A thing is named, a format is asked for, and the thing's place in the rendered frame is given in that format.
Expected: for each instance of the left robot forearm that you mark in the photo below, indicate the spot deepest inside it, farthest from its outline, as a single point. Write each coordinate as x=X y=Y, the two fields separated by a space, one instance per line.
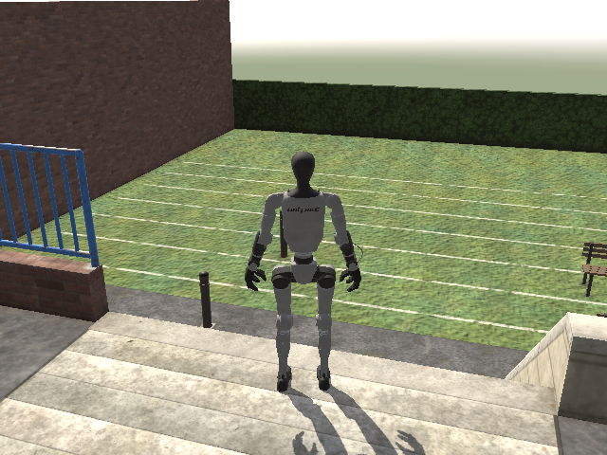
x=256 y=254

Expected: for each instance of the robot left foot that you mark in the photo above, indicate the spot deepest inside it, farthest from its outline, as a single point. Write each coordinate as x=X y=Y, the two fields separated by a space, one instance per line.
x=282 y=383

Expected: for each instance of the right robot forearm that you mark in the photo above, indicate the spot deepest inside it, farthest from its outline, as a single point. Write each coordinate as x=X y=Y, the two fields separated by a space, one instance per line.
x=349 y=254

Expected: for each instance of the robot right hand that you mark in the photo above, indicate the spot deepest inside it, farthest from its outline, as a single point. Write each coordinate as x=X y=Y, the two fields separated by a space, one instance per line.
x=355 y=276

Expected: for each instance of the left robot upper arm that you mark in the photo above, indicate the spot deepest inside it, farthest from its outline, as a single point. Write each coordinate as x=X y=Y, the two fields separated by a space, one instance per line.
x=273 y=202

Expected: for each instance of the right robot upper arm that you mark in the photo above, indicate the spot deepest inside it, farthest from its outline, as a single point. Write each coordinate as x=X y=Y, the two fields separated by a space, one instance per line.
x=333 y=202

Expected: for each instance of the robot left hand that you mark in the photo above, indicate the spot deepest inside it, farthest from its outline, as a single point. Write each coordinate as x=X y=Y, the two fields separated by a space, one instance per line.
x=249 y=277

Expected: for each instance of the robot torso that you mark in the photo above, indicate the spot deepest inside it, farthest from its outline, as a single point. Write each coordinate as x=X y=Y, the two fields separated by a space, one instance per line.
x=303 y=223

